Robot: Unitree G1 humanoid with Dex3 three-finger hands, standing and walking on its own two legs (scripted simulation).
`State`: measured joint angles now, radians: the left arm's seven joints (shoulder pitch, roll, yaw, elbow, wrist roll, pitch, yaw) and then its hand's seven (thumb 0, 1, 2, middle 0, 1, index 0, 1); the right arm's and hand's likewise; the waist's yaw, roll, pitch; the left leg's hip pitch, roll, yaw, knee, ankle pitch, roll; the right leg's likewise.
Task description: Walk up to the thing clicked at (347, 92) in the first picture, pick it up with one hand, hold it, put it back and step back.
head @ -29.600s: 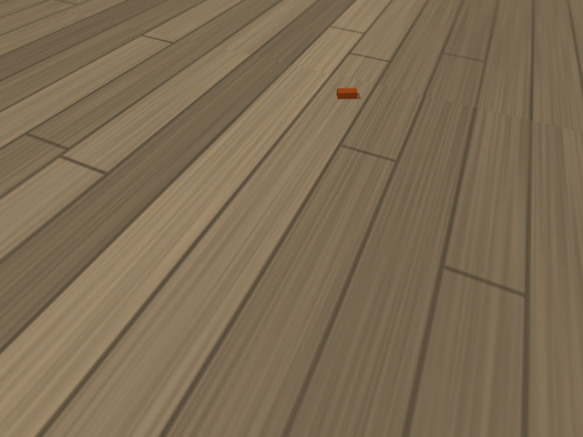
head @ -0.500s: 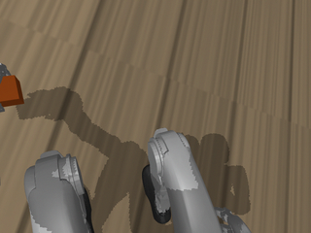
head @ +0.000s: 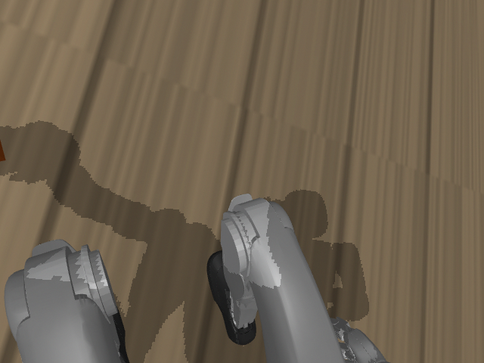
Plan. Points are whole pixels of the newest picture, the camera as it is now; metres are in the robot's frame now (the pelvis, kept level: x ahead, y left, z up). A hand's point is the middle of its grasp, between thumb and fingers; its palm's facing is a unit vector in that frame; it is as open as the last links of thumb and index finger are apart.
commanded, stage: rest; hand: left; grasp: from above
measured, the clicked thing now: out of the picture +0.47 +0.33 -0.23
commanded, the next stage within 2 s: open in 1.18 s
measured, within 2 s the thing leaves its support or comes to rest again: rests again in 1.12 s
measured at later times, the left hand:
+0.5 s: hand out of the picture +0.47 +0.31 -0.24, palm faces -0.45 -0.11 -0.89, open 9.1 cm
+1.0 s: hand out of the picture +0.46 +0.31 -0.25, palm faces -0.46 -0.11 -0.88, open 9.1 cm
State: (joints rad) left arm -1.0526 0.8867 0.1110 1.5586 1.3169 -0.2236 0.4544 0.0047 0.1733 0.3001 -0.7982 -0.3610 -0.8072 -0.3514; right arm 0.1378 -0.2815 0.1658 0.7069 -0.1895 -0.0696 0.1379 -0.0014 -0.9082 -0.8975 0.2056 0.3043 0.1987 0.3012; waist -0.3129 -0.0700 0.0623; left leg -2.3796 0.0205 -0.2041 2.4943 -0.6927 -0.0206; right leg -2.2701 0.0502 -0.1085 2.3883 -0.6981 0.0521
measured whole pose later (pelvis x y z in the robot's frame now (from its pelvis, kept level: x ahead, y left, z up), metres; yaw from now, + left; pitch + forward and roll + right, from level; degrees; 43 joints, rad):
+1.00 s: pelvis +0.00 +0.00 -0.01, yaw -4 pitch +28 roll -14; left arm -1.09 1.02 0.09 1.72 1.29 -0.22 0.57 0.01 0.17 0.30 -0.81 -0.35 -0.82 -0.35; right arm 0.09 -0.33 0.31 0.64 -0.25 -0.17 0.19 0.00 -0.90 -0.90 0.21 0.30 0.20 0.30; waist -0.38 -0.15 0.17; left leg -2.36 0.03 -0.27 2.55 -0.71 -0.02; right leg -2.23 0.08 -0.16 2.39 -0.68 0.06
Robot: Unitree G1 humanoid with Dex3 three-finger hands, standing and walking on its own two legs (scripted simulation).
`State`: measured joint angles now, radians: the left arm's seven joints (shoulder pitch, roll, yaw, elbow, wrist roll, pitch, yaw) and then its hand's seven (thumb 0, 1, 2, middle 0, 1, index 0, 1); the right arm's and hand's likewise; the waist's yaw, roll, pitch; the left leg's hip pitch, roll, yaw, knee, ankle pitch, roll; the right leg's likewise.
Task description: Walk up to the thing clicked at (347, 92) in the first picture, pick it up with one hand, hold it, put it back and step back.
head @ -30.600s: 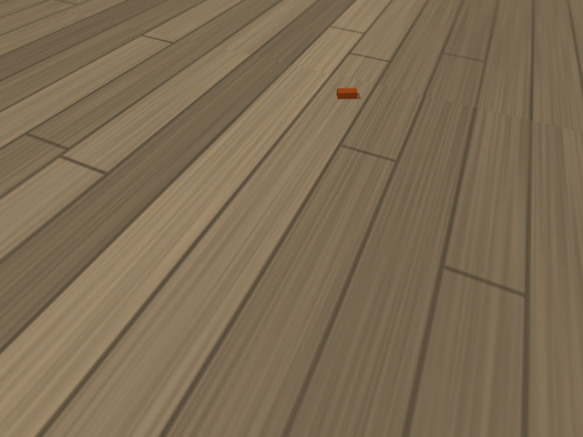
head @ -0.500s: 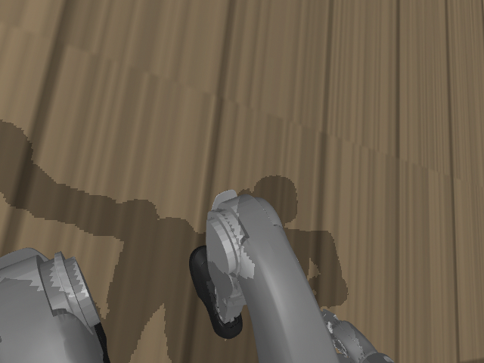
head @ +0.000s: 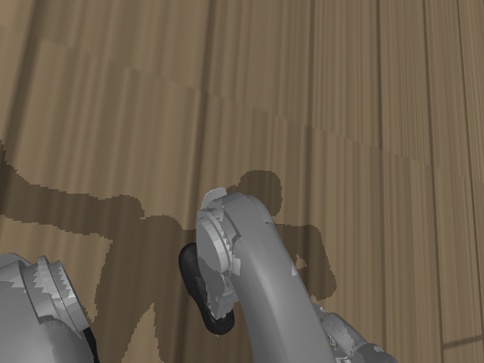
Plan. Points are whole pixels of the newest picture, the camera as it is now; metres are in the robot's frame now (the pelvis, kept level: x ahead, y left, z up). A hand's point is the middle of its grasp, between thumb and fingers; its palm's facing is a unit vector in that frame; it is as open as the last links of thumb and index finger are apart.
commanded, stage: rest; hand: left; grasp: from above
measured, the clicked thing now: out of the picture +0.46 +0.34 -0.27
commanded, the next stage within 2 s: open in 0.18 s
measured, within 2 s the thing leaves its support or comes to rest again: rests again in 0.12 s
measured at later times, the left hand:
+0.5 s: hand out of the picture +0.45 +0.33 -0.25, palm faces -0.43 -0.13 -0.89, open 9.6 cm
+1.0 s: hand out of the picture +0.45 +0.33 -0.25, palm faces -0.44 -0.15 -0.89, open 13.2 cm
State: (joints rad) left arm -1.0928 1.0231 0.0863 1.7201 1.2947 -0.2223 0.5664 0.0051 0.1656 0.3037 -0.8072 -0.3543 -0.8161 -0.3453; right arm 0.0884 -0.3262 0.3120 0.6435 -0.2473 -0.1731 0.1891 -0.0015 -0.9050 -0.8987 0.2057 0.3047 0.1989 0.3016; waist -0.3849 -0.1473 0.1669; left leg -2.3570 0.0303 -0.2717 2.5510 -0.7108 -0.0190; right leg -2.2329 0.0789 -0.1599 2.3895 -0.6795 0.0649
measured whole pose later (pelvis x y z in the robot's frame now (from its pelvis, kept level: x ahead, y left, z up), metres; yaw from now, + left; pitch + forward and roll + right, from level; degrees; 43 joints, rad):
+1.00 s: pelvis +0.00 +0.00 +0.00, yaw -1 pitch +27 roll -15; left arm -1.10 1.08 0.07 1.72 1.27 -0.24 0.57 0.00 -0.34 0.83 -0.20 -0.89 -0.22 -0.88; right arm 0.08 -0.35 0.35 0.62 -0.26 -0.19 0.20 0.00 -0.90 -0.90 0.21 0.31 0.20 0.30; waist -0.39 -0.17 0.20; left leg -2.35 0.03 -0.29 2.55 -0.71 -0.01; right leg -2.21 0.09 -0.18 2.37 -0.67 0.07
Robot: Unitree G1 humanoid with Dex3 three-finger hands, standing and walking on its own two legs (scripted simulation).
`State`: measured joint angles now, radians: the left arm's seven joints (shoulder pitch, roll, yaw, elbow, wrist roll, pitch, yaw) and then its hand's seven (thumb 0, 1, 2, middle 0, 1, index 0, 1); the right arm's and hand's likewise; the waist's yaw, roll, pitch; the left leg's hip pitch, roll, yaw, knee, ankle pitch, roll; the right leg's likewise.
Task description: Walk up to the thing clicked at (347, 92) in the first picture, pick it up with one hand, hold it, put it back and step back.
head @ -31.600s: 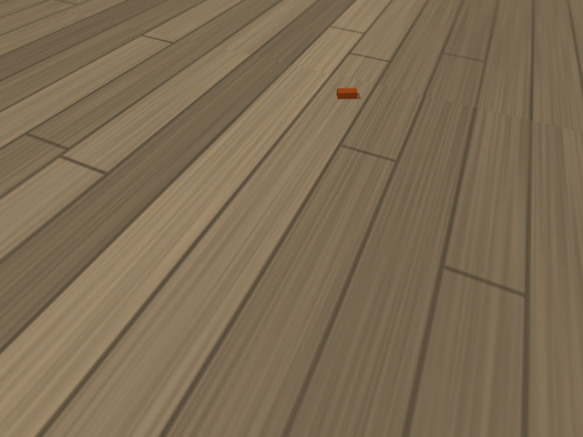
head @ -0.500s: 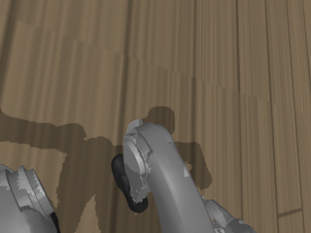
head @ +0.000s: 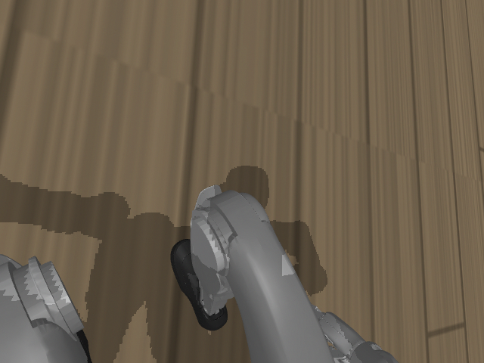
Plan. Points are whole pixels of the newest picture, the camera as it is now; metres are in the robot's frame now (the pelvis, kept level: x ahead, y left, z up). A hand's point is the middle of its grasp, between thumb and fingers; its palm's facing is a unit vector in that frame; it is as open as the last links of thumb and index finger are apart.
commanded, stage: open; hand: left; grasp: from above
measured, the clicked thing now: out of the picture +0.46 +0.35 -0.28
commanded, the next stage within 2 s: withdraw in 0.18 s
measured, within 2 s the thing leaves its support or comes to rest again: neither
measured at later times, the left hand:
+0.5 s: hand out of the picture +0.47 +0.35 -0.23, palm faces -0.34 -0.13 -0.93, open 13.9 cm
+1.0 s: hand out of the picture +0.43 +0.35 -0.09, palm faces -0.50 -0.15 -0.85, open 13.9 cm
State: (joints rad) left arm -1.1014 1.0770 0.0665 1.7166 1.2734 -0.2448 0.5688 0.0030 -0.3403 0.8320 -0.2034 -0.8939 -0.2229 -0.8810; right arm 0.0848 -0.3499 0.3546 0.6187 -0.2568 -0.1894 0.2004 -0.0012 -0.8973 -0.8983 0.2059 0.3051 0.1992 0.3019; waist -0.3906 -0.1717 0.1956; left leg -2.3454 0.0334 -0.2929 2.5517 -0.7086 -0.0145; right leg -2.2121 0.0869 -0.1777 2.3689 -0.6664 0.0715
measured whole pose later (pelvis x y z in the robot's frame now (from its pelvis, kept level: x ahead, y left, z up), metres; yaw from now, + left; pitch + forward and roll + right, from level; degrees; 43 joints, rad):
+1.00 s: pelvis -0.01 -0.01 +0.05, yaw +7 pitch +32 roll -10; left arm -1.01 0.78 -0.05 1.26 1.10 -0.13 0.09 0.00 -0.48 0.99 -0.09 -0.99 -0.10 -0.99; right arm 0.16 -0.33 0.14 0.60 -0.10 0.02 0.11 0.00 -0.90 -0.90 0.21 0.30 0.20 0.30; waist -0.23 0.00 -0.01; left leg -2.25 0.02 -0.17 2.31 -0.63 -0.01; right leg -2.14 0.03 -0.10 2.22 -0.65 0.04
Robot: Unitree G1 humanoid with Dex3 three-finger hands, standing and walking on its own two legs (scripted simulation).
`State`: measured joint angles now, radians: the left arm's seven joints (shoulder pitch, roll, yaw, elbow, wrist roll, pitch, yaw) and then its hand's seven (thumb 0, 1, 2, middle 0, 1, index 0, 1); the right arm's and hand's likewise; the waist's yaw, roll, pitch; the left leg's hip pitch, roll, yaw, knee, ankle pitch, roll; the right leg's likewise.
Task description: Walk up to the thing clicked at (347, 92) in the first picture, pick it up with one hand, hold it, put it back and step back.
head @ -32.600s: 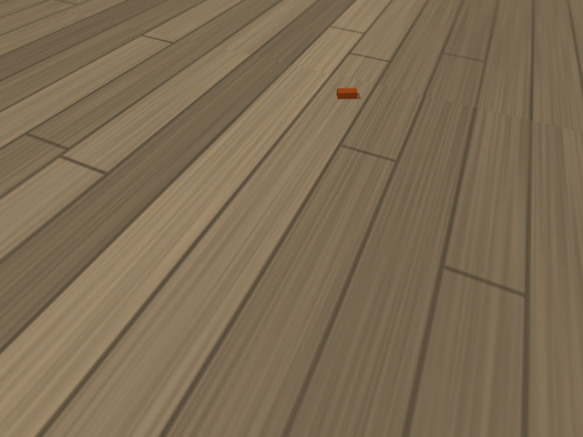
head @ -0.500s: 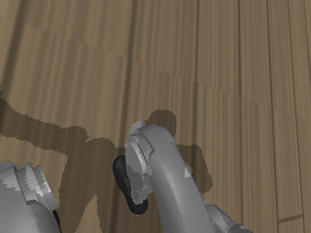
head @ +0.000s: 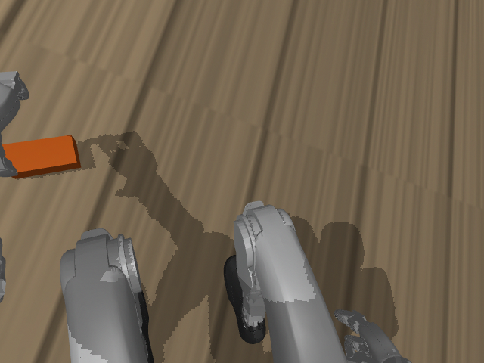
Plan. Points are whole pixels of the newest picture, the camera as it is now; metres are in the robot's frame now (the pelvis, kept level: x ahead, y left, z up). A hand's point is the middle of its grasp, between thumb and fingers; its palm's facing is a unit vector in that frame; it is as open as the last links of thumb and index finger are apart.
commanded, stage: withdraw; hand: left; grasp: from above
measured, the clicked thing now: (43, 156) +0.51 +0.30 -0.34
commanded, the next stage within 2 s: home in 0.22 s
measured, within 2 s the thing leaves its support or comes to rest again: neither
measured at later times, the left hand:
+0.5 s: hand out of the picture +0.54 +0.32 -0.17, palm faces -0.35 -0.06 -0.94, open 13.0 cm
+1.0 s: hand out of the picture +0.33 +0.28 +0.03, palm faces -0.18 -0.75 -0.64, open 7.6 cm
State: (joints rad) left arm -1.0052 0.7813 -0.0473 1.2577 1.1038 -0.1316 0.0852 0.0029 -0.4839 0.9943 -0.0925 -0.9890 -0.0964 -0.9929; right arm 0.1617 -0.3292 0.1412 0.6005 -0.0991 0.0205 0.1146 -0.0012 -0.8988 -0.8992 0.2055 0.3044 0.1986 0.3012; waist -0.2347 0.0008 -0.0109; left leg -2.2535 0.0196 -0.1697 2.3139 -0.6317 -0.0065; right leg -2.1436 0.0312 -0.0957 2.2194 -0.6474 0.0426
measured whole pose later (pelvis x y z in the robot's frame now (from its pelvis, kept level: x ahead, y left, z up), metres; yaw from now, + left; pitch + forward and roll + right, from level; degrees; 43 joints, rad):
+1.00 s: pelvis +0.01 +0.00 +0.13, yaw +5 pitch +30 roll -7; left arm -0.28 0.48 0.04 0.47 0.39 0.16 0.01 0.01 0.85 0.90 -0.21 -0.31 -0.21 -0.31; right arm 0.12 -0.29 -0.01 0.57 0.01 0.00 0.02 0.00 -0.91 -0.90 0.20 0.30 0.20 0.30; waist -0.07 0.03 -0.18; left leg -1.81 0.03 -0.10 1.90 -0.62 0.00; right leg -1.73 0.01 -0.06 1.83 -0.64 0.03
